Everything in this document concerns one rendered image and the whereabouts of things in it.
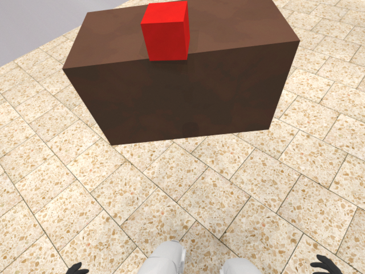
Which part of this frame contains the robot thigh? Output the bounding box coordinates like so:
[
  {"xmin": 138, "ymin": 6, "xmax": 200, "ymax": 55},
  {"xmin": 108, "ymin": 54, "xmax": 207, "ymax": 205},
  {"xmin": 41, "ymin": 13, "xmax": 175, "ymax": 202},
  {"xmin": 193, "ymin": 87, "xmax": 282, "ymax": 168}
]
[
  {"xmin": 220, "ymin": 257, "xmax": 262, "ymax": 274},
  {"xmin": 137, "ymin": 241, "xmax": 186, "ymax": 274}
]

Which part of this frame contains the right robot hand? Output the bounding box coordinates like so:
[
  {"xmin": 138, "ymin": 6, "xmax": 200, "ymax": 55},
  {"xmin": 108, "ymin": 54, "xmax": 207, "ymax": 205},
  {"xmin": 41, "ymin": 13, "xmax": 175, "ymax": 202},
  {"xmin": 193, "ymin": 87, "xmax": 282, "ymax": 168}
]
[{"xmin": 310, "ymin": 255, "xmax": 343, "ymax": 274}]

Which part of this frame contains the carton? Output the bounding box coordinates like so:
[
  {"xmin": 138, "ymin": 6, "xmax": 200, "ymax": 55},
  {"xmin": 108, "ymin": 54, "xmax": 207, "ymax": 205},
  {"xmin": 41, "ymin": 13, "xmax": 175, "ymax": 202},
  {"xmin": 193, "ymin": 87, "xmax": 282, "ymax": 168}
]
[{"xmin": 141, "ymin": 1, "xmax": 190, "ymax": 61}]

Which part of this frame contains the right robot thigh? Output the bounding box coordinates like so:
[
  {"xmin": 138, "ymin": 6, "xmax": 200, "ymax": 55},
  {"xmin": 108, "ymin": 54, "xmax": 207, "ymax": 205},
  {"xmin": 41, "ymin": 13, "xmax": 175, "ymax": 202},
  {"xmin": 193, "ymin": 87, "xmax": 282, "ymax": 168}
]
[{"xmin": 220, "ymin": 257, "xmax": 262, "ymax": 274}]

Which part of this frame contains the left robot thigh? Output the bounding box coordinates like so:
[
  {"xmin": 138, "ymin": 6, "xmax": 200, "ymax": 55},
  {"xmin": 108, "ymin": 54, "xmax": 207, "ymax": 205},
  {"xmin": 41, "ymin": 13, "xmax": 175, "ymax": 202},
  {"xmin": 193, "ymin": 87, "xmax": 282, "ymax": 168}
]
[{"xmin": 137, "ymin": 241, "xmax": 186, "ymax": 274}]

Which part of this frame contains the pedestal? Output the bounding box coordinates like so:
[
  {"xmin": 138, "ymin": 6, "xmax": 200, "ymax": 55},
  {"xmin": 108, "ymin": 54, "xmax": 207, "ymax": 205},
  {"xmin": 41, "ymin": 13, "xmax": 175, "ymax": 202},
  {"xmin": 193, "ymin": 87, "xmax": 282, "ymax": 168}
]
[{"xmin": 62, "ymin": 0, "xmax": 300, "ymax": 146}]

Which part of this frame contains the left robot hand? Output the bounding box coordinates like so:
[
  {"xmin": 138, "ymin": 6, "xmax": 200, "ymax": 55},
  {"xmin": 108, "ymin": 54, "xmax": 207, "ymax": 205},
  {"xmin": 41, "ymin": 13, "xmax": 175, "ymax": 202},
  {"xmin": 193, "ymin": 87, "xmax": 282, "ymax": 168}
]
[{"xmin": 66, "ymin": 262, "xmax": 89, "ymax": 274}]

